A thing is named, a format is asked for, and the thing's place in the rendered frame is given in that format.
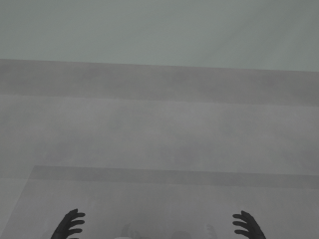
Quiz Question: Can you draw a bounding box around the right robot hand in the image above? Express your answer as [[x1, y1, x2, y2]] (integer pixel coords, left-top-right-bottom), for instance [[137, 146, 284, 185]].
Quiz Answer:
[[232, 210, 266, 239]]

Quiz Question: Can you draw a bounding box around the left robot hand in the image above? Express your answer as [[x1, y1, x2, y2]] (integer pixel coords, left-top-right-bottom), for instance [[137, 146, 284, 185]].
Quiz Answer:
[[51, 208, 86, 239]]

